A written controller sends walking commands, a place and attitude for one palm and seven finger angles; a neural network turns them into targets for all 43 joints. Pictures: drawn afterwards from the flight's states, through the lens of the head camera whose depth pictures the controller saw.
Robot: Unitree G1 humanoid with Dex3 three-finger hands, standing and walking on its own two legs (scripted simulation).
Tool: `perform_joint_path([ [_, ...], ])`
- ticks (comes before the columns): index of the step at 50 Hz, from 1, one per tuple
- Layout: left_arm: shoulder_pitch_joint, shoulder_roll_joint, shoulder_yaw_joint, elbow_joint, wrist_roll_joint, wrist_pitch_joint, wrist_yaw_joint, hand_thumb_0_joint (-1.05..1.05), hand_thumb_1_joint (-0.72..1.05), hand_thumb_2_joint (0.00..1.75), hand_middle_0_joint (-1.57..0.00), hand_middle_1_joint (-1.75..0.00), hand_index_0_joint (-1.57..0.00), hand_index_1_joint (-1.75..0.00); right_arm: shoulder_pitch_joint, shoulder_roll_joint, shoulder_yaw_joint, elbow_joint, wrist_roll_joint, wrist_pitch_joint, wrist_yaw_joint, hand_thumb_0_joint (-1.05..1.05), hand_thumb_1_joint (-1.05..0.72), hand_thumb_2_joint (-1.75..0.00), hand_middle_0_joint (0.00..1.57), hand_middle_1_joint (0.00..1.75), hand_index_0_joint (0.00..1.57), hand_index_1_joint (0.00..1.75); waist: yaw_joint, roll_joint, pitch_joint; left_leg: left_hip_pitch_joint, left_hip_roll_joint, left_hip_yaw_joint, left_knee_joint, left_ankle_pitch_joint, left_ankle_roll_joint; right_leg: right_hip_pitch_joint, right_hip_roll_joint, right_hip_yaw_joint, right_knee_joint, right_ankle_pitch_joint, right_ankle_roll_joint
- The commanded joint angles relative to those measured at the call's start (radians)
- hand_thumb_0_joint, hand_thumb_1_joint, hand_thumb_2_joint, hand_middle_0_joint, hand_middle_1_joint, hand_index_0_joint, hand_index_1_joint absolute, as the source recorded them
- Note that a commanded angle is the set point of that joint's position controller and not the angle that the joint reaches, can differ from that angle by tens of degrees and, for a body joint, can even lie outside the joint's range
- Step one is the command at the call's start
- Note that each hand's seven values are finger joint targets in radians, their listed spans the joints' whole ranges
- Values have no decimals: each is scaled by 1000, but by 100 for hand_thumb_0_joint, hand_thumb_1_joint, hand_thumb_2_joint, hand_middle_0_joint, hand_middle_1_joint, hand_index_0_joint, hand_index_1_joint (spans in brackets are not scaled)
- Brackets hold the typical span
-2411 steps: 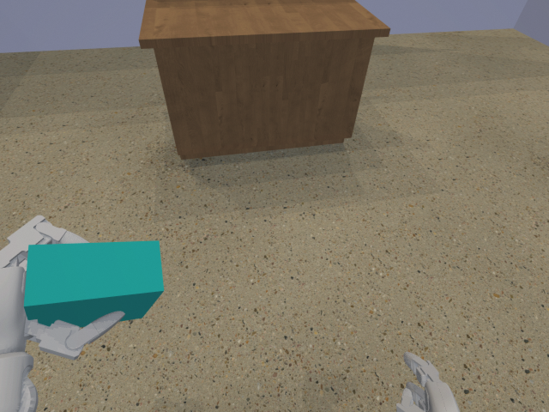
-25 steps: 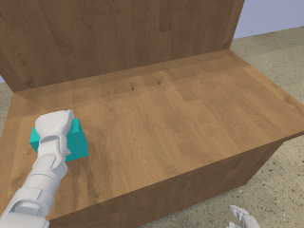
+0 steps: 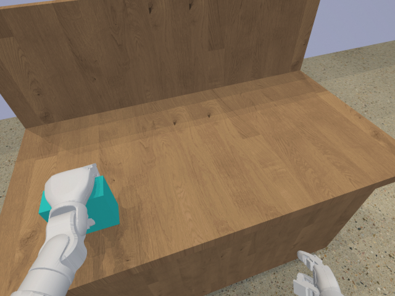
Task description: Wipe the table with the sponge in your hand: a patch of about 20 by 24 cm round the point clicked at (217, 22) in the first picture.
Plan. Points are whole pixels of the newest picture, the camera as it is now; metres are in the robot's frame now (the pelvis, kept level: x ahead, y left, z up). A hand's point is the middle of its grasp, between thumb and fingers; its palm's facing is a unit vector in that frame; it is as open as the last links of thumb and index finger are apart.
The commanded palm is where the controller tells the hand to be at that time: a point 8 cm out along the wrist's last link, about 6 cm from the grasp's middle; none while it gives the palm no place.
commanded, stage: wipe back along the first lane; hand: left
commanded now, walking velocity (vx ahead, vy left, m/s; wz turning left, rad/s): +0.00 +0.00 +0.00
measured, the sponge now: (86, 212) +0.28 +0.30 +0.00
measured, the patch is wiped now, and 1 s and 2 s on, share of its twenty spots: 1.00 1.00 1.00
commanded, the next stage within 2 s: lift the sponge slowly off the table in 0.36 s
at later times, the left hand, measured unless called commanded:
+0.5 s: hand (82, 221) +0.24 +0.27 +0.04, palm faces +0.02 -0.08 -1.00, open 10.1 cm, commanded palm +0.20 +0.26 +0.08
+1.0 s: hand (85, 229) +0.22 +0.25 +0.05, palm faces +0.00 -0.13 -0.99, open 10.1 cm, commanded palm +0.20 +0.25 +0.12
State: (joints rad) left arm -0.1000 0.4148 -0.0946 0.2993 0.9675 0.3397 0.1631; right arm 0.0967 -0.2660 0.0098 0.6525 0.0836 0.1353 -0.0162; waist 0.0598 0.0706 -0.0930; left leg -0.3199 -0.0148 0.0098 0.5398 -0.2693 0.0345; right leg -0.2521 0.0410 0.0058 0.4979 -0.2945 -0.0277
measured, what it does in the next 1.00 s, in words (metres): stands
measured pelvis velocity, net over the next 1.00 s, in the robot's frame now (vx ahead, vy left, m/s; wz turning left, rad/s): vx -0.02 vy -0.01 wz -0.01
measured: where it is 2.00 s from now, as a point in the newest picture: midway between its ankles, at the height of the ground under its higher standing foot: outside the picture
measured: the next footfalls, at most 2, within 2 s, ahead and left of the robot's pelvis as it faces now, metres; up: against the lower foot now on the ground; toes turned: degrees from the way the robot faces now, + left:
none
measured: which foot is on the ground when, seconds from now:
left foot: down 0.00-1.00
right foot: down 0.00-1.00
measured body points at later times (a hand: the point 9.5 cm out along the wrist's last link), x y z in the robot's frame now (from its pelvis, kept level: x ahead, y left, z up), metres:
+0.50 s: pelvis +0.00 +0.00 +0.00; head -0.02 -0.03 +0.45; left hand +0.23 +0.27 +0.10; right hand +0.23 -0.22 -0.08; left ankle +0.01 +0.10 -0.74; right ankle -0.02 -0.11 -0.74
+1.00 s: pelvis -0.02 -0.01 +0.00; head -0.04 -0.04 +0.45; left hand +0.22 +0.25 +0.10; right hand +0.23 -0.22 -0.08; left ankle +0.01 +0.10 -0.74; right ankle -0.02 -0.11 -0.74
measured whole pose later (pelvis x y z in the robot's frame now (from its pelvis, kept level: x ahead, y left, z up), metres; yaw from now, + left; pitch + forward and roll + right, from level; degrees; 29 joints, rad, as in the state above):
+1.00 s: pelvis -0.02 -0.01 +0.00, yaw +0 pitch -3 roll +0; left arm 0.10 0.38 -0.16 0.03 0.95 0.39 0.11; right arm 0.02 -0.25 0.02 0.68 0.05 0.09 -0.03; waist 0.11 0.09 -0.03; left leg -0.20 -0.01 0.01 0.47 -0.23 0.02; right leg -0.15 0.05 0.01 0.46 -0.26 -0.04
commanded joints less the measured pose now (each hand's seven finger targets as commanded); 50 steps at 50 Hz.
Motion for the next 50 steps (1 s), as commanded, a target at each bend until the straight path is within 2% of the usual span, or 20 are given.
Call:
perform_joint_path([
  [1,-82,96,24,-92,-25,20,-31,0,10,130,-120,-160,-120,-160,-178,-115,-35,-156,-1,-51,-14,0,-90,-90,20,30,20,30,9,-100,-112,102,-15,-57,-55,225,14,23,15,37,-71,294,-46],
  [4,-89,111,38,-109,-22,25,-34,0,10,130,-120,-160,-120,-160,-191,-118,-33,-153,-3,-52,-15,0,-90,-90,20,30,20,30,14,-83,-107,107,-12,-63,-64,218,12,19,16,43,-75,275,-51],
  [7,-47,59,-4,-121,-20,28,-37,0,10,130,-120,-160,-120,-160,-196,-110,-31,-161,-3,-58,-12,0,-90,-90,20,30,20,30,19,-98,-118,121,-14,-65,-58,232,12,23,17,32,-73,286,-49],
  [9,-7,109,51,-154,-26,18,-33,0,10,130,-120,-160,-120,-160,-201,-115,-33,-160,-9,-61,-9,0,-90,-90,20,30,20,30,28,-91,-138,121,-14,-63,-52,262,11,53,16,53,-59,346,-54],
  [11,50,36,-8,-188,-33,17,-36,0,10,130,-120,-160,-120,-160,-211,-102,-31,-173,-6,-64,-3,0,-90,-90,20,30,20,30,25,-101,-133,124,-14,-59,-46,277,10,53,13,44,-54,368,-48],
  [13,90,31,-14,-210,-35,24,-33,0,10,130,-120,-160,-120,-160,-222,-101,-30,-176,-8,-65,2,0,-90,-90,20,30,20,30,30,-114,-122,121,-12,-62,-50,280,8,51,12,46,-54,370,-46],
  [14,99,66,26,-244,-43,23,-29,0,10,130,-120,-160,-120,-160,-226,-107,-32,-175,-10,-65,3,0,-90,-90,20,30,20,30,35,-92,-129,123,-8,-68,-54,280,7,59,13,57,-53,369,-52],
  [19,198,54,24,-316,-55,34,-15,0,10,130,-120,-160,-120,-160,-252,-101,-33,-178,-12,-66,9,0,-90,-90,20,30,20,30,48,-95,-116,132,-6,-66,-56,288,6,66,13,63,-52,382,-51],
  [22,248,38,7,-326,-60,53,-10,0,10,130,-120,-160,-120,-160,-265,-95,-27,-179,-9,-66,10,0,-90,-90,20,30,20,30,50,-139,-77,126,-6,-67,-61,258,6,57,11,57,-66,352,-45],
  [28,71,51,-10,-344,-25,87,-12,0,10,130,-120,-160,-120,-160,-287,-95,-25,-164,-11,-67,-13,0,-90,-90,20,30,20,30,37,-94,-63,145,-9,-69,-88,188,13,28,14,68,-96,215,-49],
  [29,51,112,45,-373,-24,80,-9,0,10,130,-120,-160,-120,-160,-290,-102,-28,-160,-14,-69,-17,0,-90,-90,20,30,20,30,43,-69,-84,154,-10,-75,-90,185,14,43,16,89,-97,211,-55],
  [30,37,77,5,-376,-12,83,-14,0,10,130,-120,-160,-120,-160,-292,-94,-23,-163,-14,-70,-17,0,-90,-90,20,30,20,30,44,-49,-97,166,-14,-75,-87,193,16,46,16,68,-94,211,-53],
  [33,43,61,-12,-387,-12,70,-29,0,10,130,-120,-160,-120,-160,-294,-90,-23,-165,-17,-79,-17,0,-90,-90,20,30,20,30,40,-62,-92,172,-13,-74,-88,205,15,48,15,73,-96,223,-54],
  [34,18,104,28,-415,-15,59,-27,0,10,130,-120,-160,-120,-160,-293,-94,-25,-163,-20,-80,-18,0,-90,-90,20,30,20,30,42,-53,-102,177,-9,-83,-96,196,15,53,19,88,-99,207,-60],
  [36,23,67,-2,-411,-14,52,-29,0,10,130,-120,-160,-120,-160,-289,-85,-24,-166,-21,-88,-20,0,-90,-90,20,30,20,30,40,-57,-101,186,-12,-78,-90,207,18,52,18,78,-100,221,-57],
  [39,26,127,57,-473,-16,31,-23,0,10,130,-120,-160,-120,-160,-294,-91,-29,-166,-29,-94,-18,0,-90,-90,20,30,20,30,53,-47,-122,198,-12,-82,-95,220,17,80,18,98,-104,247,-62],
  [42,32,104,33,-454,-3,40,-20,0,10,130,-120,-160,-120,-160,-304,-87,-23,-161,-30,-97,-17,0,-90,-90,20,30,20,30,54,-48,-80,203,-13,-83,-97,228,15,63,15,90,-119,248,-60],
  [48,-63,130,41,-487,11,46,-14,0,10,130,-120,-160,-120,-160,-319,-86,-21,-149,-30,-103,-28,0,-90,-90,20,30,20,30,49,-29,-101,222,-15,-79,-116,206,15,79,12,99,-138,201,-60],
  [49,-95,188,89,-507,9,41,-10,0,10,130,-120,-160,-120,-160,-320,-91,-23,-146,-32,-105,-32,0,-90,-90,20,30,20,30,51,-24,-100,227,-12,-85,-124,196,16,83,16,112,-142,181,-65],
  [50,-96,158,62,-491,12,47,-12,0,10,130,-120,-160,-120,-160,-326,-86,-18,-149,-31,-108,-36,0,-90,-90,20,30,20,30,58,-9,-103,232,-20,-82,-123,191,20,90,13,97,-148,174,-62],
])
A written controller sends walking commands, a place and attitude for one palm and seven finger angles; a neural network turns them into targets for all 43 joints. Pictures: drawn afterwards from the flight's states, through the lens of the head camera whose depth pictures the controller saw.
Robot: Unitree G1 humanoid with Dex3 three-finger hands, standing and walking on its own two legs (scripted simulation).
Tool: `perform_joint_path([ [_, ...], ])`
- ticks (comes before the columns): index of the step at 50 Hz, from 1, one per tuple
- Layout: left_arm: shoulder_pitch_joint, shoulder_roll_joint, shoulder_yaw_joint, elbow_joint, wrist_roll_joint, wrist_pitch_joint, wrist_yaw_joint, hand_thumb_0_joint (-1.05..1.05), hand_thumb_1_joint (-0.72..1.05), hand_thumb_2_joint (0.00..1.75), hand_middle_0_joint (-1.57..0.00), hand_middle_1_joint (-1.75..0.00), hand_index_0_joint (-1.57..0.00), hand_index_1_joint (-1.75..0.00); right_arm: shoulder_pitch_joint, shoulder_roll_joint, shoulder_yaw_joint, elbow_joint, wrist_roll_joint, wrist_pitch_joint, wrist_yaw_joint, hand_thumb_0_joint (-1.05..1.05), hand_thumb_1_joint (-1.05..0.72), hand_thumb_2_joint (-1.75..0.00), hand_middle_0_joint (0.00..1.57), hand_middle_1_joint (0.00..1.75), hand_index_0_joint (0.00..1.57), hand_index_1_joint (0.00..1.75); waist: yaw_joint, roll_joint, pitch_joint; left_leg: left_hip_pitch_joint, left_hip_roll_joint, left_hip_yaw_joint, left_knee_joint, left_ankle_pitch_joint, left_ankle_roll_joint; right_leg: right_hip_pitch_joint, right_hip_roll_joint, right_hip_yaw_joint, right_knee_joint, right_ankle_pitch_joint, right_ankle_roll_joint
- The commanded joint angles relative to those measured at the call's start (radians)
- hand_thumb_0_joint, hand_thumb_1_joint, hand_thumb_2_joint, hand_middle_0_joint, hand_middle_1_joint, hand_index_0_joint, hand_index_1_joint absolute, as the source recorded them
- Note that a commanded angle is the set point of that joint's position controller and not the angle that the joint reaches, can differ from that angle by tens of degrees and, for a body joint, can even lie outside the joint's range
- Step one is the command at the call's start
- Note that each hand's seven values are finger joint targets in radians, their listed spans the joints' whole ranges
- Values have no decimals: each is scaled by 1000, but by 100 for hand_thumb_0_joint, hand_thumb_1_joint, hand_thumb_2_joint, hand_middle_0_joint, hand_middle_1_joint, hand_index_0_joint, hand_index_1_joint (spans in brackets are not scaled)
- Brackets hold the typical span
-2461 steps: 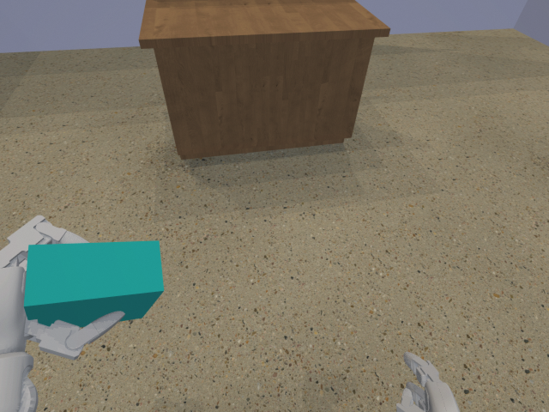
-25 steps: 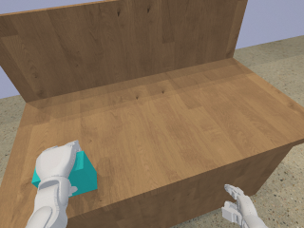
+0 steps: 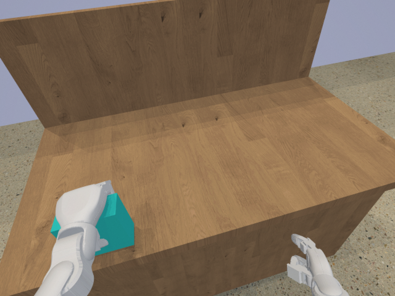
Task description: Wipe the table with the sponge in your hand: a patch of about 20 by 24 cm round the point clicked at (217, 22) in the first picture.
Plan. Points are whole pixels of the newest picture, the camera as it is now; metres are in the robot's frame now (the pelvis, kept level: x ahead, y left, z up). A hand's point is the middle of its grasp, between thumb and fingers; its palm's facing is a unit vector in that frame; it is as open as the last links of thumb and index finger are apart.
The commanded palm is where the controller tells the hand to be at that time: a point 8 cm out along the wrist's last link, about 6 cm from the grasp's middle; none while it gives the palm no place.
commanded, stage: lift the sponge slowly off the table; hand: left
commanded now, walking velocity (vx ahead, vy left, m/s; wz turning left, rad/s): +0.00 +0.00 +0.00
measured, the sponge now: (100, 232) +0.23 +0.26 +0.00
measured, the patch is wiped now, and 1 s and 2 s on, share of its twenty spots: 1.00 1.00 1.00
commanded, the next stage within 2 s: bring the sponge back beside the body in 1.56 s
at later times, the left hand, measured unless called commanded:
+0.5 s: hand (91, 208) +0.24 +0.26 +0.08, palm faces +0.03 -0.13 -0.99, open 10.0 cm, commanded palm +0.21 +0.26 +0.15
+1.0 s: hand (82, 201) +0.23 +0.26 +0.11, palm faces +0.08 -0.12 -0.99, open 10.0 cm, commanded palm +0.20 +0.25 +0.18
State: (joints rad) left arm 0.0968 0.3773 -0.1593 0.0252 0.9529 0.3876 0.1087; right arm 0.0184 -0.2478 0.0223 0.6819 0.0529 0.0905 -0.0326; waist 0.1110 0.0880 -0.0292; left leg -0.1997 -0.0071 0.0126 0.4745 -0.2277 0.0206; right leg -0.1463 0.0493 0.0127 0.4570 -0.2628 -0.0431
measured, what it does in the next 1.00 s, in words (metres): stands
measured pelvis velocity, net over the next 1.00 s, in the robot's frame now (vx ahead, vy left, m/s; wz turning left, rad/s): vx -0.01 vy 0.00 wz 0.00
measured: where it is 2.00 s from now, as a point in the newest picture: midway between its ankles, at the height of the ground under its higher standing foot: outside the picture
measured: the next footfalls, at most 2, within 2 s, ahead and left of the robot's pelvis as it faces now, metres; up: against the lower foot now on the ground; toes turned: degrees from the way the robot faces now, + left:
none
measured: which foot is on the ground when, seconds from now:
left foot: down 0.00-1.00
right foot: down 0.00-1.00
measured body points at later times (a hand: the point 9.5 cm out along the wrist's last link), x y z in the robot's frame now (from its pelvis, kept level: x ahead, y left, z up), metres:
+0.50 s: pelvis +0.00 +0.00 +0.00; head -0.03 -0.04 +0.45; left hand +0.23 +0.27 +0.13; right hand +0.25 -0.21 -0.07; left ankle +0.02 +0.11 -0.74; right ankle -0.01 -0.10 -0.74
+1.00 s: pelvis -0.01 +0.00 +0.00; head -0.05 -0.04 +0.45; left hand +0.23 +0.27 +0.16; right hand +0.25 -0.19 -0.06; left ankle +0.02 +0.11 -0.74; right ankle -0.01 -0.10 -0.74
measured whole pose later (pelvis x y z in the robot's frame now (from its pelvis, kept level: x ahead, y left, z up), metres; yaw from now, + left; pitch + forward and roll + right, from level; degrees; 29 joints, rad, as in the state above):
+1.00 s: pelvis -0.01 +0.00 +0.00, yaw +0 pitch -6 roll +0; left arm 0.02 0.45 -0.14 -0.13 0.92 0.46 -0.02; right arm -0.04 -0.26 0.05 0.69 0.05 0.09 -0.04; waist 0.13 0.10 0.00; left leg -0.12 -0.01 0.01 0.40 -0.17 0.02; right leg -0.08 0.05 0.02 0.39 -0.22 -0.04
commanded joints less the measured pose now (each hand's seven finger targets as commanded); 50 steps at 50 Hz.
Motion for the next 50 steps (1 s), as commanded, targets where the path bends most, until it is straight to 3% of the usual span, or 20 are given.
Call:
perform_joint_path([
  [1,-298,194,128,-201,25,-4,41,0,10,130,-120,-160,-120,-160,-245,-101,-31,-170,2,-67,-20,0,-90,-90,20,30,20,30,-3,-41,-151,110,-25,-79,-56,154,31,-24,4,96,-108,151,-47],
  [3,-318,209,133,-218,27,-9,35,0,10,130,-120,-160,-120,-160,-250,-105,-30,-168,0,-66,-23,0,-90,-90,20,30,20,30,-1,-26,-176,121,-28,-77,-58,164,31,-7,0,102,-113,171,-46],
  [4,-330,256,174,-241,21,-16,36,0,10,130,-120,-160,-120,-160,-252,-108,-33,-169,-3,-70,-27,0,-90,-90,20,30,20,30,3,-21,-177,129,-29,-80,-61,159,33,3,1,119,-120,160,-49],
  [11,-307,220,150,-212,10,-13,13,0,10,130,-120,-160,-120,-160,-254,-106,-29,-161,-2,-77,-28,0,-90,-90,20,30,20,30,-2,-32,-154,137,-28,-78,-64,181,30,-1,-3,110,-133,183,-46],
  [14,-322,258,177,-254,8,-10,2,0,10,130,-120,-160,-120,-160,-262,-116,-30,-166,-4,-73,-25,0,-90,-90,20,30,20,30,4,-21,-177,143,-28,-78,-73,188,28,27,-5,125,-131,198,-48],
  [16,-300,226,154,-251,5,-6,-5,0,10,130,-120,-160,-120,-160,-267,-108,-28,-169,-2,-75,-23,0,-90,-90,20,30,20,30,4,-35,-174,146,-28,-76,-69,205,30,27,-8,115,-127,226,-45],
  [19,-302,273,194,-292,5,-2,-10,0,10,130,-120,-160,-120,-160,-277,-116,-29,-170,-4,-69,-20,0,-90,-90,20,30,20,30,9,-28,-172,150,-26,-80,-76,207,29,37,-8,132,-132,223,-48],
  [20,-287,245,174,-281,4,5,-12,0,10,130,-120,-160,-120,-160,-279,-111,-26,-178,-5,-69,-22,0,-90,-90,20,30,20,30,18,-31,-177,152,-29,-78,-72,212,32,44,-10,113,-130,227,-46],
  [29,-316,277,188,-360,3,20,-29,0,10,130,-120,-160,-120,-160,-300,-112,-23,-176,-5,-67,-19,0,-90,-90,20,30,20,30,11,-8,-166,167,-19,-87,-90,220,28,44,-9,132,-139,217,-50],
  [32,-303,260,174,-324,4,38,-41,0,10,130,-120,-160,-120,-160,-308,-112,-17,-173,-4,-63,-19,0,-90,-90,20,30,20,30,16,-37,-154,162,-22,-88,-90,219,28,39,-12,120,-144,218,-47],
  [34,-316,310,211,-369,0,36,-42,0,10,130,-120,-160,-120,-160,-311,-117,-18,-175,-5,-61,-20,0,-90,-90,20,30,20,30,15,-19,-171,165,-20,-91,-95,214,27,53,-11,141,-142,207,-50],
  [36,-325,252,160,-367,3,39,-51,0,10,130,-120,-160,-120,-160,-316,-103,-14,-178,-1,-64,-18,0,-90,-90,20,30,20,30,10,-18,-160,168,-18,-90,-95,220,26,38,-11,123,-142,204,-49],
  [38,-311,256,160,-376,-1,44,-60,0,10,130,-120,-160,-120,-160,-318,-107,-13,-177,-2,-60,-16,0,-90,-90,20,30,20,30,13,-15,-162,165,-17,-92,-100,221,25,44,-12,119,-141,207,-48],
  [39,-304,304,207,-399,-7,41,-60,0,10,130,-120,-160,-120,-160,-318,-113,-16,-180,-4,-62,-17,0,-90,-90,20,30,20,30,19,-10,-171,167,-14,-95,-104,209,26,56,-9,137,-143,189,-52],
  [40,-301,279,184,-377,-1,51,-65,0,10,130,-120,-160,-120,-160,-325,-108,-9,-184,-4,-59,-16,0,-90,-90,20,30,20,30,24,-13,-158,156,-19,-97,-101,205,27,50,-9,119,-143,182,-51],
  [41,-331,259,159,-384,1,50,-69,0,10,130,-120,-160,-120,-160,-328,-103,-6,-179,-1,-59,-16,0,-90,-90,20,30,20,30,9,-32,-148,158,-14,-96,-105,200,24,32,-12,125,-148,172,-47],
  [44,-346,319,205,-408,0,53,-71,0,10,130,-120,-160,-120,-160,-330,-113,-10,-180,-2,-59,-19,0,-90,-90,20,30,20,30,18,1,-160,158,-13,-101,-114,183,24,47,-9,142,-148,148,-53],
  [46,-378,255,142,-394,3,59,-79,0,10,130,-120,-160,-120,-160,-338,-101,-2,-180,4,-61,-17,0,-90,-90,20,30,20,30,8,-13,-142,155,-14,-100,-115,180,23,26,-10,120,-149,142,-49],
  [49,-426,294,163,-430,8,57,-80,0,10,130,-120,-160,-120,-160,-336,-107,-5,-185,1,-65,-19,0,-90,-90,20,30,20,30,13,11,-166,161,-9,-107,-129,157,23,44,-4,129,-144,119,-54],
  [50,-425,262,139,-424,12,59,-82,0,10,130,-120,-160,-120,-160,-339,-101,-3,-192,1,-70,-18,0,-90,-90,20,30,20,30,22,17,-184,159,-15,-103,-123,163,27,54,-4,108,-137,130,-54],
])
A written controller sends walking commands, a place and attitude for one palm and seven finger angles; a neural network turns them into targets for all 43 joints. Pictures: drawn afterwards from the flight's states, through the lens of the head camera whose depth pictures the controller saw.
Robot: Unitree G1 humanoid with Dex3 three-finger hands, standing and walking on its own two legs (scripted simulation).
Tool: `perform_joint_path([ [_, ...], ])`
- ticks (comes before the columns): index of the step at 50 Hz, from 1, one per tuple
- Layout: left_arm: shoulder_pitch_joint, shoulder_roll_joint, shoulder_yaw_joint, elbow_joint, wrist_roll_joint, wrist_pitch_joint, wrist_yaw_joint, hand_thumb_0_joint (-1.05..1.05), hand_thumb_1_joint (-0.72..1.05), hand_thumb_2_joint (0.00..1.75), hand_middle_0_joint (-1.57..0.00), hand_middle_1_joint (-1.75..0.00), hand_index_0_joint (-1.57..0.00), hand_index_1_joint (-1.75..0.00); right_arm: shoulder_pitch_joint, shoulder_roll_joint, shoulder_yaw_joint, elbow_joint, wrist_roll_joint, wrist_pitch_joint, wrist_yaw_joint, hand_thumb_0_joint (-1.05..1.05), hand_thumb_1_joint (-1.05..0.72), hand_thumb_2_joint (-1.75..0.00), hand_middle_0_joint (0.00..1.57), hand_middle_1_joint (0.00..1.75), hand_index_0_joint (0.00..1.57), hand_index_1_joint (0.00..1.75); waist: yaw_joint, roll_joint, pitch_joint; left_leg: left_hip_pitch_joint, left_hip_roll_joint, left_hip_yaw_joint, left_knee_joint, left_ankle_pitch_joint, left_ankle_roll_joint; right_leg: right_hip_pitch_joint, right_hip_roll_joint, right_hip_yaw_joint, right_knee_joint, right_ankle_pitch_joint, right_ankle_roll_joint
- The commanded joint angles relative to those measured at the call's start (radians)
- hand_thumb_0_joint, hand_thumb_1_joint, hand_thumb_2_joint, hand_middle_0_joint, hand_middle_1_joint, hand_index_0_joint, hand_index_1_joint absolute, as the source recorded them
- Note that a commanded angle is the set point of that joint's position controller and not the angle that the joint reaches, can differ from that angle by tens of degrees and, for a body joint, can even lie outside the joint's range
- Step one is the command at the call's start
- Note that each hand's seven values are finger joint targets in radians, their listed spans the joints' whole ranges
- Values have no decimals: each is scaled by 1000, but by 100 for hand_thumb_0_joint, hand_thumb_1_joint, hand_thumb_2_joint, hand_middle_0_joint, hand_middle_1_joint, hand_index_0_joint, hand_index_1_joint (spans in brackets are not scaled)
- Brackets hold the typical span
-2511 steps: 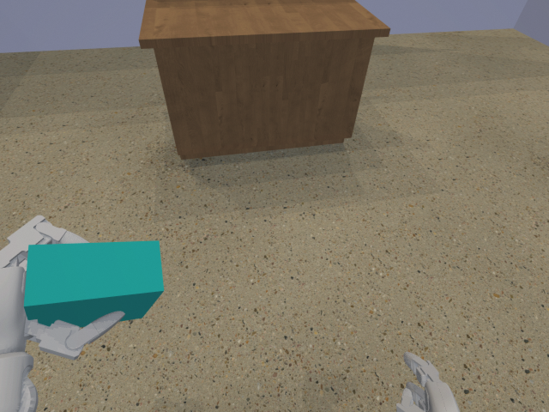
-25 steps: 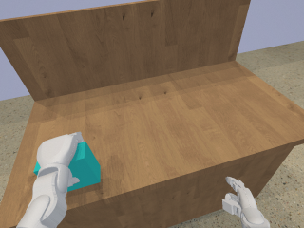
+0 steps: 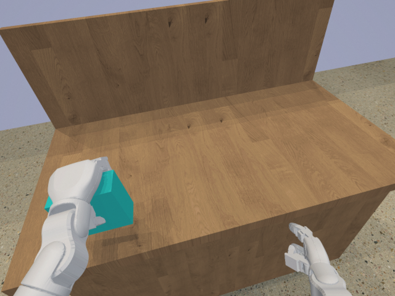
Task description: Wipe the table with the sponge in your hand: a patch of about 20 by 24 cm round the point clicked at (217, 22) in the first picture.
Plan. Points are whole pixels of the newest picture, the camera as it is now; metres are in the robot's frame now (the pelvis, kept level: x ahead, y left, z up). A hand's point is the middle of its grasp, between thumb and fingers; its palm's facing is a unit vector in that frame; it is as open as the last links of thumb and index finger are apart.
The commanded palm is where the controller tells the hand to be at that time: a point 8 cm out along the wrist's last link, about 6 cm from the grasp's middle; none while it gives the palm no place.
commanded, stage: lift the sponge slowly off the table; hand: left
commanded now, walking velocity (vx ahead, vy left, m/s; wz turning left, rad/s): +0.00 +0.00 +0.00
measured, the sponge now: (98, 210) +0.24 +0.27 +0.06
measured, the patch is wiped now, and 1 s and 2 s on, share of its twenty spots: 1.00 1.00 1.00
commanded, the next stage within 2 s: bring the sponge back beside the body in 0.56 s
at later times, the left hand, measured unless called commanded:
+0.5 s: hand (93, 178) +0.26 +0.26 +0.14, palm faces +0.15 -0.13 -0.98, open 10.0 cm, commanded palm +0.23 +0.26 +0.21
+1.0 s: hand (87, 189) +0.25 +0.27 +0.13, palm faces +0.10 -0.13 -0.99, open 10.0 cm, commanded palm +0.21 +0.27 +0.20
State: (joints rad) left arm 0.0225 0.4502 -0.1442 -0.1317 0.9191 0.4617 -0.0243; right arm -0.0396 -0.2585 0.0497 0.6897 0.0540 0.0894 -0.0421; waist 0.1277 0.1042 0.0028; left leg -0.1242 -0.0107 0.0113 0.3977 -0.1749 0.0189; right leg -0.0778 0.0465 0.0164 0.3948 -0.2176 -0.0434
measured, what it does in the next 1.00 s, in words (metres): stands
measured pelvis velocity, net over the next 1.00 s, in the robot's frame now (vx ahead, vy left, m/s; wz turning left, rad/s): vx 0.00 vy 0.00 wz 0.00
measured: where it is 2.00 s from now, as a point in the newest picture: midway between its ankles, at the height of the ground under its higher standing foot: outside the picture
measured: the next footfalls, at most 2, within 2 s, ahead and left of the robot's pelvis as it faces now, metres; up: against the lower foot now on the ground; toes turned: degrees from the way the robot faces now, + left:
none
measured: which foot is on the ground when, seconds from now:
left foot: down 0.00-1.00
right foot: down 0.00-1.00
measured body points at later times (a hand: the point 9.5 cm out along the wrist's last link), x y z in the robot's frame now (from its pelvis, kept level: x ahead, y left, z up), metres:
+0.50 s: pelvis +0.00 -0.01 +0.00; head -0.03 -0.05 +0.45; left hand +0.25 +0.26 +0.19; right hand +0.26 -0.20 -0.07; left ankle +0.03 +0.11 -0.74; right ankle +0.00 -0.10 -0.74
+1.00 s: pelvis +0.00 +0.00 +0.00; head -0.03 -0.05 +0.44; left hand +0.24 +0.27 +0.18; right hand +0.27 -0.20 -0.06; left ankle +0.03 +0.11 -0.74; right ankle +0.00 -0.10 -0.74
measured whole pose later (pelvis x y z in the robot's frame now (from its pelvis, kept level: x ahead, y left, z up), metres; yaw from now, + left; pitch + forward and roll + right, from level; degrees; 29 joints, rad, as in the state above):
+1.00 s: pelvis +0.00 +0.00 +0.00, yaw +0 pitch -5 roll +0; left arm 0.05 0.50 -0.09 -0.24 0.87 0.50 -0.08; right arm -0.04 -0.27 0.05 0.67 0.06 0.09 -0.05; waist 0.13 0.11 0.00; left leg -0.15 -0.01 0.01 0.42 -0.19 0.01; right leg -0.10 0.05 0.02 0.43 -0.24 -0.05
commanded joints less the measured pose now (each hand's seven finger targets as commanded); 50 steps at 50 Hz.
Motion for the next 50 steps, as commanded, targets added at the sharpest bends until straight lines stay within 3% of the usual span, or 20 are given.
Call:
perform_joint_path([
  [1,-348,178,114,-252,46,-14,51,0,10,130,-120,-160,-120,-160,-279,-85,-29,-189,3,-70,-7,0,-90,-90,20,30,20,30,-4,-19,-203,89,-8,-106,-48,125,25,-30,-1,112,-79,92,-53],
  [4,-361,233,165,-254,36,-3,54,0,10,130,-120,-160,-120,-160,-277,-98,-32,-185,1,-62,-6,0,-90,-90,20,30,20,30,-2,-26,-193,75,-5,-104,-61,93,21,-23,1,132,-87,61,-55],
  [5,-366,182,124,-256,33,3,50,0,10,130,-120,-160,-120,-160,-285,-89,-26,-199,2,-64,-4,0,-90,-90,20,30,20,30,6,-31,-202,71,-8,-99,-56,98,24,-17,-1,106,-80,71,-54],
  [8,-340,201,146,-243,20,19,51,0,10,130,-120,-160,-120,-160,-287,-90,-27,-191,4,-56,-1,0,-90,-90,20,30,20,30,9,-48,-199,68,-9,-95,-55,113,20,-20,-6,117,-85,80,-49],
  [9,-356,262,198,-258,22,20,56,0,10,130,-120,-160,-120,-160,-282,-101,-30,-187,1,-54,-3,0,-90,-90,20,30,20,30,8,-33,-207,68,-7,-98,-58,96,20,-13,1,144,-86,60,-55],
  [10,-353,193,142,-260,10,29,50,0,10,130,-120,-160,-120,-160,-293,-88,-22,-207,4,-56,-2,0,-90,-90,20,30,20,30,12,-26,-203,60,-11,-90,-51,99,23,-12,-6,118,-83,69,-53],
  [14,-401,277,202,-245,9,46,44,0,10,130,-120,-160,-120,-160,-289,-103,-25,-191,6,-52,-8,0,-90,-90,20,30,20,30,2,-35,-202,63,-11,-93,-44,93,19,-30,-6,151,-89,59,-54],
  [15,-382,224,160,-243,2,53,36,0,10,130,-120,-160,-120,-160,-293,-94,-20,-207,9,-54,-6,0,-90,-90,20,30,20,30,9,-28,-209,56,-15,-88,-39,96,23,-22,-10,124,-82,62,-51],
  [22,-403,240,160,-224,-5,55,6,0,10,130,-120,-160,-120,-160,-283,-99,-19,-201,10,-61,-15,0,-90,-90,20,30,20,30,-5,-68,-198,61,-14,-91,-23,105,24,-45,-16,134,-85,78,-47],
  [24,-423,312,214,-253,-2,51,7,0,10,130,-120,-160,-120,-160,-283,-107,-23,-198,8,-62,-18,0,-90,-90,20,30,20,30,-3,-51,-213,65,-15,-94,-20,105,24,-39,-16,162,-82,76,-50],
  [25,-428,236,150,-242,-2,54,0,0,10,130,-120,-160,-120,-160,-288,-97,-17,-209,10,-64,-15,0,-90,-90,20,30,20,30,-6,-30,-213,58,-17,-88,-16,111,24,-37,-19,141,-76,92,-51],
  [27,-383,233,155,-234,-6,52,-6,0,10,130,-120,-160,-120,-160,-283,-100,-20,-206,9,-62,-11,0,-90,-90,20,30,20,30,2,-53,-213,61,-13,-94,-20,128,23,-32,-19,130,-70,117,-48],
  [29,-382,329,239,-261,0,48,0,0,10,130,-120,-160,-120,-160,-283,-112,-25,-203,5,-61,-11,0,-90,-90,20,30,20,30,8,-43,-236,60,-14,-93,-12,134,22,-13,-21,169,-62,133,-53],
  [32,-358,265,189,-252,-2,52,-6,0,10,130,-120,-160,-120,-160,-285,-102,-23,-210,6,-56,-8,0,-90,-90,20,30,20,30,8,-54,-234,60,-17,-87,0,161,25,-16,-25,145,-55,177,-47],
  [34,-355,346,257,-264,-3,52,-1,0,10,130,-120,-160,-120,-160,-281,-114,-23,-203,5,-53,-8,0,-90,-90,20,30,20,30,7,-43,-223,50,-17,-94,-6,148,23,-16,-22,170,-56,162,-50],
  [35,-349,273,198,-274,-4,54,-7,0,10,130,-120,-160,-120,-160,-284,-101,-20,-219,6,-54,-6,0,-90,-90,20,30,20,30,7,-39,-240,52,-19,-85,3,159,26,-6,-25,143,-46,179,-47],
  [44,-286,320,241,-352,-8,25,-5,0,10,130,-120,-160,-120,-160,-285,-105,-24,-218,3,-60,-7,0,-90,-90,20,30,20,30,4,-19,-227,75,-13,-101,4,156,26,-29,-19,163,-53,151,-49],
  [45,-275,264,196,-331,-9,29,-7,0,10,130,-120,-160,-120,-160,-283,-96,-21,-226,1,-62,-8,0,-90,-90,20,30,20,30,5,-25,-213,66,-13,-93,8,153,29,-34,-23,138,-52,148,-48],
  [49,-278,329,255,-343,-6,15,6,0,10,130,-120,-160,-120,-160,-281,-106,-24,-214,-1,-65,-14,0,-90,-90,20,30,20,30,7,-34,-208,71,-11,-104,-4,144,26,-32,-20,162,-60,135,-49],
  [50,-260,285,220,-325,-8,17,6,0,10,130,-120,-160,-120,-160,-276,-98,-22,-220,0,-66,-13,0,-90,-90,20,30,20,30,9,-23,-210,63,-13,-97,-1,139,28,-30,-22,135,-58,122,-47],
])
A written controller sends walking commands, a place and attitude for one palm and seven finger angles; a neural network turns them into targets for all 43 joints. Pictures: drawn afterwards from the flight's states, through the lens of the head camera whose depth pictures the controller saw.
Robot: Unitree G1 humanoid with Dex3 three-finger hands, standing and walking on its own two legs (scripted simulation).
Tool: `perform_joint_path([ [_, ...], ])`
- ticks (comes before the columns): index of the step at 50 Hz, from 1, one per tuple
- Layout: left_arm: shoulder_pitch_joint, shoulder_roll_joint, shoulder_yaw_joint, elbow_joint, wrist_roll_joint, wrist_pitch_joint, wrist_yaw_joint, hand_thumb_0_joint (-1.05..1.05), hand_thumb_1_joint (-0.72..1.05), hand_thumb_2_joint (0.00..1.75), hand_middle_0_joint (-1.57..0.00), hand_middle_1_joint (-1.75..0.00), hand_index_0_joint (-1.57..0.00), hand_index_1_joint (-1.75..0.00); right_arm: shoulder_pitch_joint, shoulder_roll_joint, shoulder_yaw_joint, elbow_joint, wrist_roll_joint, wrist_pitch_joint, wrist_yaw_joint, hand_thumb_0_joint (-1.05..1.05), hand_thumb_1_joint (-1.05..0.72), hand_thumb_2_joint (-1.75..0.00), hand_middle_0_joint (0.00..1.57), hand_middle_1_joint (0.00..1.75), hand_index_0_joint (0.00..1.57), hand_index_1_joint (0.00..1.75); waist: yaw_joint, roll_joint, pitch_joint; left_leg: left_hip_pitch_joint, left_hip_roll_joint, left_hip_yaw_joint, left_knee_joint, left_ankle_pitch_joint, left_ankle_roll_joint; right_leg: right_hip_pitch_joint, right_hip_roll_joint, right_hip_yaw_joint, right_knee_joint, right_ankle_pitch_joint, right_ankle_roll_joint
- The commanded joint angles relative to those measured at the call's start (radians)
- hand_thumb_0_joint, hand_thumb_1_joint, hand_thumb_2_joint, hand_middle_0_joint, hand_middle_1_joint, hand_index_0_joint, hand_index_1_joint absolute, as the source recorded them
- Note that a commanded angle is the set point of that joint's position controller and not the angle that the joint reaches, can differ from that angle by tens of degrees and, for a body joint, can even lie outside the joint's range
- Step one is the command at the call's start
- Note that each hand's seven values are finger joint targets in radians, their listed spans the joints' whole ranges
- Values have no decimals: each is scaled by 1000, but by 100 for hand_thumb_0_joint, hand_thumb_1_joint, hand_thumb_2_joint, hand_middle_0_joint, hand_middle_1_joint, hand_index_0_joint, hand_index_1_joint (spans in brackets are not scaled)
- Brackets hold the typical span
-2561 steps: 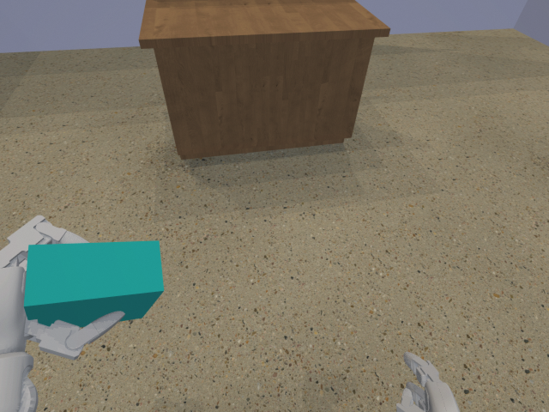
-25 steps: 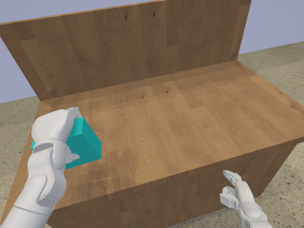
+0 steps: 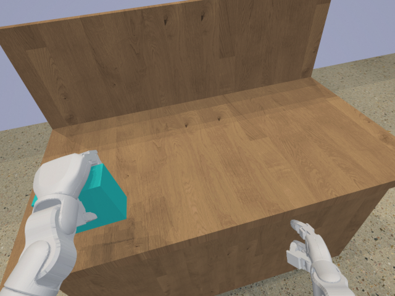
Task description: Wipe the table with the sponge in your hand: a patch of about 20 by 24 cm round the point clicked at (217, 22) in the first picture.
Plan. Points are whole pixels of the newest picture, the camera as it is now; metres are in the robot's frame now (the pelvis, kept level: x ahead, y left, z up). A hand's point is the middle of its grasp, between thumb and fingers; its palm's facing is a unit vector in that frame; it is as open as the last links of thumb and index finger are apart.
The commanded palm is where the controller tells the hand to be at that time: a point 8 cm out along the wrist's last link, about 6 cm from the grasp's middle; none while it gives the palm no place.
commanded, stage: bring the sponge back beside the body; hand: left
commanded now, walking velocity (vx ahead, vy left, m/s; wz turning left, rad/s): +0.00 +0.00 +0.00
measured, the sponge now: (89, 205) +0.24 +0.27 +0.08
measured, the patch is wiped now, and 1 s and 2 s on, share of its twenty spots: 1.00 1.00 1.00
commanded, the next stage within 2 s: step back with the hand held close in 1.24 s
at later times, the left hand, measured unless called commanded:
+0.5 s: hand (70, 206) +0.21 +0.29 +0.12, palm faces +0.10 -0.15 -0.98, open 10.0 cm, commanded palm +0.17 +0.28 +0.19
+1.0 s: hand (57, 226) +0.18 +0.29 +0.11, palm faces +0.09 -0.14 -0.99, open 10.0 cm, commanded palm +0.14 +0.28 +0.19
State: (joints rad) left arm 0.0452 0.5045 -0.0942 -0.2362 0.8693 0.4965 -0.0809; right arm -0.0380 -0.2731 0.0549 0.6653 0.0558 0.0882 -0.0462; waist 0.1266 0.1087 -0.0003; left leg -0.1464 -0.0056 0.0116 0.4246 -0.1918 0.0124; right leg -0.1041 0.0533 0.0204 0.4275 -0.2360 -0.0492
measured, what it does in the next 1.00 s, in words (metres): stands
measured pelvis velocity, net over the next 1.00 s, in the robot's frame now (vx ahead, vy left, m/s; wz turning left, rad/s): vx -0.01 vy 0.01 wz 0.00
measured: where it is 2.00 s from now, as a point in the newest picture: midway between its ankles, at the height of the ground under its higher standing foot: outside the picture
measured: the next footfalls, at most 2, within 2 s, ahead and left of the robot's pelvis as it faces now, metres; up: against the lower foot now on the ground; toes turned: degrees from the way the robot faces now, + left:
none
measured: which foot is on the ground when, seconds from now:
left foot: down 0.00-1.00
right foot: down 0.00-1.00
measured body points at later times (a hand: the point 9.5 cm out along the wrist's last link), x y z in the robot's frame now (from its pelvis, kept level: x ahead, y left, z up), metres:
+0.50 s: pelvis +0.00 +0.01 +0.00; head -0.03 -0.03 +0.45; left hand +0.20 +0.29 +0.17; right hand +0.26 -0.18 -0.06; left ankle +0.03 +0.11 -0.74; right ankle +0.00 -0.09 -0.74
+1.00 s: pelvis -0.01 +0.01 +0.00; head -0.05 -0.03 +0.45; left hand +0.17 +0.29 +0.16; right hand +0.26 -0.18 -0.06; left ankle +0.03 +0.11 -0.74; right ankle +0.00 -0.09 -0.74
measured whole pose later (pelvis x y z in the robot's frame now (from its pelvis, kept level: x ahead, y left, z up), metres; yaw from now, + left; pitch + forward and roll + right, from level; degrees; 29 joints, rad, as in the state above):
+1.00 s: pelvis -0.01 +0.01 +0.00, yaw +0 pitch -7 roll -1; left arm 0.29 0.51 -0.03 -0.37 0.85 0.42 -0.03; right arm -0.02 -0.26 0.05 0.67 0.04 0.06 -0.04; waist 0.15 0.11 0.02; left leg -0.13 -0.01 0.01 0.44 -0.19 0.02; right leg -0.07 0.06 0.02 0.41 -0.22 -0.04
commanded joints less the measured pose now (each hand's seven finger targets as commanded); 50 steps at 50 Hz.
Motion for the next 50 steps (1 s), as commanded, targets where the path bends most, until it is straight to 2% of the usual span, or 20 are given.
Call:
perform_joint_path([
  [1,-281,243,186,-202,47,-19,65,0,10,130,-120,-160,-120,-160,-277,-82,-25,-183,-2,-67,-8,0,-90,-90,20,30,20,30,9,-47,-196,86,-17,-105,-30,165,29,-15,-29,142,-94,149,-41],
  [4,-274,273,212,-228,36,-24,68,0,10,130,-120,-160,-120,-160,-282,-91,-30,-184,-2,-64,-10,0,-90,-90,20,30,20,30,8,-30,-191,88,-14,-108,-38,137,29,-15,-26,163,-103,108,-45],
  [7,-218,218,173,-213,32,-25,64,0,10,130,-120,-160,-120,-160,-278,-87,-30,-186,-4,-67,-6,0,-90,-90,20,30,20,30,12,-34,-192,90,-13,-106,-34,155,31,-15,-27,130,-97,131,-41],
  [9,-224,270,219,-249,31,-31,69,0,10,130,-120,-160,-120,-160,-278,-93,-31,-185,-4,-69,-7,0,-90,-90,20,30,20,30,12,-15,-201,89,-12,-110,-38,151,29,-3,-23,155,-93,130,-45],
  [12,-169,202,168,-227,28,-32,63,0,10,130,-120,-160,-120,-160,-278,-85,-30,-187,-5,-67,-4,0,-90,-90,20,30,20,30,12,-35,-163,82,-9,-108,-41,145,31,-26,-23,122,-101,116,-39],
  [14,-202,254,210,-277,30,-43,73,0,10,130,-120,-160,-120,-160,-280,-89,-30,-190,-7,-72,-7,0,-90,-90,20,30,20,30,13,-14,-180,88,-7,-116,-50,127,30,-13,-19,148,-98,97,-45],
  [15,-174,213,180,-261,30,-41,72,0,10,130,-120,-160,-120,-160,-273,-83,-30,-197,-7,-74,-6,0,-90,-90,20,30,20,30,17,-26,-181,77,-9,-109,-41,133,33,-9,-20,119,-93,102,-42],
  [19,-160,267,232,-284,30,-51,85,0,10,130,-120,-160,-120,-160,-275,-90,-33,-186,-9,-75,-8,0,-90,-90,20,30,20,30,16,-15,-166,82,-6,-116,-50,114,30,-16,-17,150,-103,78,-44],
  [22,-114,212,194,-270,28,-54,86,0,10,130,-120,-160,-120,-160,-267,-87,-34,-183,-11,-77,-6,0,-90,-90,20,30,20,30,19,-13,-172,89,-7,-112,-44,138,31,-15,-17,124,-100,107,-43],
  [24,-108,260,238,-319,23,-61,93,0,10,130,-120,-160,-120,-160,-275,-89,-35,-189,-12,-81,-6,0,-90,-90,20,30,20,30,22,-14,-179,88,-5,-121,-47,136,31,3,-15,148,-96,110,-45],
  [25,-93,206,195,-309,22,-57,89,0,10,130,-120,-160,-120,-160,-271,-82,-31,-197,-12,-82,-4,0,-90,-90,20,30,20,30,23,-17,-178,83,-8,-114,-40,143,34,0,-16,119,-92,115,-44],
  [29,-89,248,232,-335,15,-65,94,0,10,130,-120,-160,-120,-160,-274,-89,-34,-189,-10,-82,-8,0,-90,-90,20,30,20,30,15,-3,-153,80,-3,-120,-53,98,32,-14,-13,150,-106,68,-42],
  [32,-18,198,199,-309,17,-65,92,0,10,130,-120,-160,-120,-160,-264,-85,-35,-187,-14,-83,-6,0,-90,-90,20,30,20,30,21,-17,-143,83,-5,-116,-45,121,34,-19,-13,124,-105,90,-42],
  [34,-33,249,242,-362,18,-76,97,0,10,130,-120,-160,-120,-160,-269,-88,-36,-190,-13,-87,-6,0,-90,-90,20,30,20,30,19,-4,-154,82,-2,-125,-49,112,34,-5,-9,150,-100,85,-43],
  [37,40,199,212,-334,16,-76,98,0,10,130,-120,-160,-120,-160,-255,-84,-36,-188,-17,-85,-1,0,-90,-90,20,30,20,30,24,-15,-139,78,-4,-120,-44,130,34,-12,-10,120,-101,102,-41],
  [39,25,257,263,-369,16,-84,104,0,10,130,-120,-160,-120,-160,-264,-89,-37,-188,-16,-85,-2,0,-90,-90,20,30,20,30,22,-18,-139,74,1,-128,-48,109,34,-8,-8,150,-102,83,-43],
  [42,87,208,231,-334,14,-82,102,0,10,130,-120,-160,-120,-160,-253,-86,-38,-186,-19,-84,1,0,-90,-90,20,30,20,30,24,-41,-127,75,-4,-118,-33,126,34,-20,-13,131,-108,95,-40],
  [47,50,200,212,-341,17,-95,103,0,10,130,-120,-160,-120,-160,-253,-83,-38,-182,-20,-91,-6,0,-90,-90,20,30,20,30,16,-25,-107,81,-5,-119,-36,96,36,-38,-14,133,-121,62,-39],
  [49,-2,249,248,-381,22,-106,106,0,10,130,-120,-160,-120,-160,-268,-85,-37,-187,-17,-97,-11,0,-90,-90,20,30,20,30,13,0,-118,81,-2,-126,-50,63,36,-22,-11,169,-122,37,-43],
  [50,18,205,211,-359,24,-102,104,0,10,130,-120,-160,-120,-160,-257,-77,-34,-192,-19,-100,-10,0,-90,-90,20,30,20,30,18,-10,-117,75,-7,-119,-41,72,38,-25,-12,136,-119,34,-41],
])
